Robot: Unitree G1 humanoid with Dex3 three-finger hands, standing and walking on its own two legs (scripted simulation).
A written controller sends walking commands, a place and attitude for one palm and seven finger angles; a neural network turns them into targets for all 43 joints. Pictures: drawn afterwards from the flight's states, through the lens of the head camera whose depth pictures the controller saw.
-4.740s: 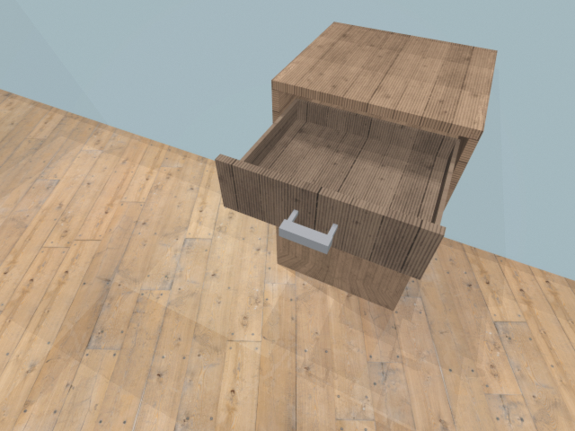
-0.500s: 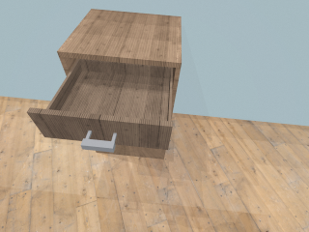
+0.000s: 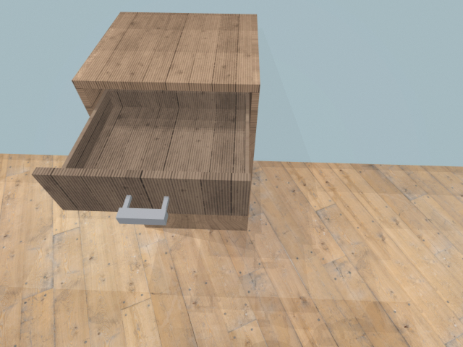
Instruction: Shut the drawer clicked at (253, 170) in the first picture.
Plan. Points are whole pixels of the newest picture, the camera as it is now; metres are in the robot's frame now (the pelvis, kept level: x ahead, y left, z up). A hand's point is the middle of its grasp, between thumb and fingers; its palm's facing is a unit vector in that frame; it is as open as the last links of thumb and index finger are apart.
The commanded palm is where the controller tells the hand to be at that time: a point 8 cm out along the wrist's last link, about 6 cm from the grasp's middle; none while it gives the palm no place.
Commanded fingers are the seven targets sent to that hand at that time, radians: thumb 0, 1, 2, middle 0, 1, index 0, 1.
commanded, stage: look again from close up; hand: left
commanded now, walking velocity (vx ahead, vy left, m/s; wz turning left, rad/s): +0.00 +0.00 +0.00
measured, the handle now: (145, 208) +0.39 +0.21 -0.05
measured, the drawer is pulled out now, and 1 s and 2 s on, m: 0.30 0.30 0.30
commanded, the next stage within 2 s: shuffle to correct the standing spot in 0.40 s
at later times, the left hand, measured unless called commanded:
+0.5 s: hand out of the picture +0.00 +0.17 -0.17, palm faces -0.01 -0.98 -0.21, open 7.4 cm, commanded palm none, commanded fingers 0.00 0.90 0.90 -0.20 -0.30 -0.20 -0.30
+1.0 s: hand out of the picture +0.06 +0.19 -0.18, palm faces +0.00 -0.97 -0.23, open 7.4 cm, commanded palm none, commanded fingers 0.00 0.90 0.90 -0.20 -0.30 -0.20 -0.30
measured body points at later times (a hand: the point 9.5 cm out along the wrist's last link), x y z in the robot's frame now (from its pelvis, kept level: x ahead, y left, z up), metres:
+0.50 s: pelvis -0.01 +0.00 +0.00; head +0.00 +0.00 +0.45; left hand +0.01 +0.23 -0.16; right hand +0.04 -0.24 -0.15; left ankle -0.03 +0.10 -0.74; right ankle -0.04 -0.14 -0.74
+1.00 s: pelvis +0.06 +0.00 -0.01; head +0.08 -0.01 +0.44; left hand +0.06 +0.24 -0.16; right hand -0.01 -0.21 -0.18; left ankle -0.02 +0.10 -0.71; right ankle -0.03 -0.12 -0.74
